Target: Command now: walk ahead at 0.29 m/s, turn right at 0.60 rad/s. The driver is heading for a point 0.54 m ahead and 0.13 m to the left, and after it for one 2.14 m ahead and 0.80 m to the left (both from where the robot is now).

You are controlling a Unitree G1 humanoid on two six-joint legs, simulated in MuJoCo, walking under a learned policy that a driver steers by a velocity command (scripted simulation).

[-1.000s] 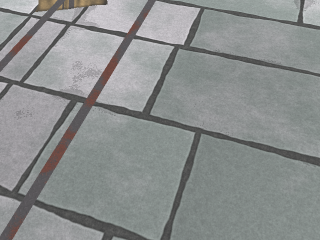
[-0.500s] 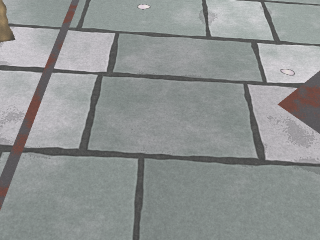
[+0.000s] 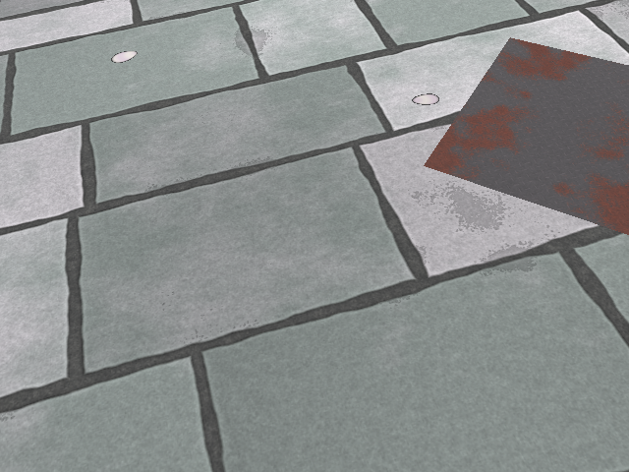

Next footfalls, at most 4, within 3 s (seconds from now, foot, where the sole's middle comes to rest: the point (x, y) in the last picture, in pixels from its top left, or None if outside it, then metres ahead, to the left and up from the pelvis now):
0.30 left None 0.22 0.13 -0.78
0.78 right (427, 458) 0.52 -0.14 -0.78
1.24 left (305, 429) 0.58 0.11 -0.78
1.70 right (406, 406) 0.63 -0.11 -0.78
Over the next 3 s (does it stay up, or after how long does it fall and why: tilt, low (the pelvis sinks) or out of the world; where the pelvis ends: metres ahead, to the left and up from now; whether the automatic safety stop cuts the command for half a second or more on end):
stays up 0.51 0.01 -0.01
